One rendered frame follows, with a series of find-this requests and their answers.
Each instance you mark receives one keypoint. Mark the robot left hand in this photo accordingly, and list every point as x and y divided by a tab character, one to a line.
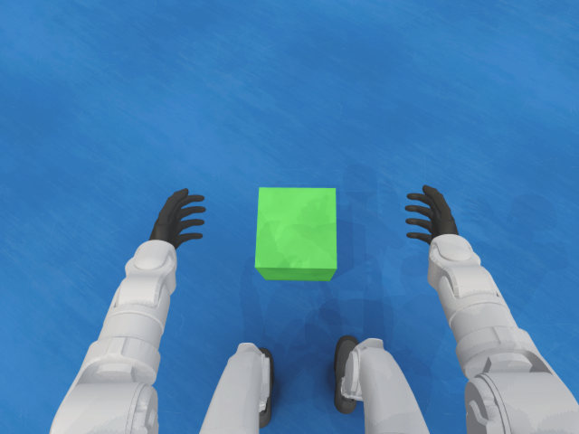
168	224

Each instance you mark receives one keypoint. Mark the robot right foot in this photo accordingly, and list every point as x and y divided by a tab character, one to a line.
345	345

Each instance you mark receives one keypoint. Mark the robot left forearm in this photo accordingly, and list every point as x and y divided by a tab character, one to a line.
127	348

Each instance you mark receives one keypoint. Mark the robot right thigh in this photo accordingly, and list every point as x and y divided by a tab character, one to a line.
389	404

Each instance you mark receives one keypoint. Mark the carton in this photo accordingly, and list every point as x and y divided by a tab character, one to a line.
296	234

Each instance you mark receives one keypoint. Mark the robot right forearm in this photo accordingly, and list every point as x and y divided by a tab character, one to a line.
487	336

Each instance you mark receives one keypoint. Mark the right robot upper arm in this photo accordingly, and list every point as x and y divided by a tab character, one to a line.
519	403

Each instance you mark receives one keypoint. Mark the robot right hand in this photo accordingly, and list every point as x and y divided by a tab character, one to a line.
442	222

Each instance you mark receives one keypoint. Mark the left robot upper arm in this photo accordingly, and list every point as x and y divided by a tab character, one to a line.
109	408

